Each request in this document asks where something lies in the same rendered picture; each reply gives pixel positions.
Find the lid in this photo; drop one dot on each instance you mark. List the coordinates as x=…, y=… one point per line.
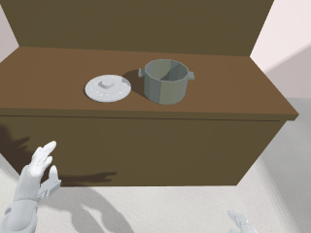
x=95, y=90

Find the left robot hand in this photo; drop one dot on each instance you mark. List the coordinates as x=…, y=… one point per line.
x=29, y=180

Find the right robot hand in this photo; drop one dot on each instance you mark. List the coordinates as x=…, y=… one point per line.
x=241, y=222

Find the robot left forearm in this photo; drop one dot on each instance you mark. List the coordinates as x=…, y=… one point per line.
x=20, y=217

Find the table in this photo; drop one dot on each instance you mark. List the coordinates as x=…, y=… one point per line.
x=230, y=113

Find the pot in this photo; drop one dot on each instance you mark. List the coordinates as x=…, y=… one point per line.
x=165, y=81

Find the knob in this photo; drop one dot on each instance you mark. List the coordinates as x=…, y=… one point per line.
x=108, y=83

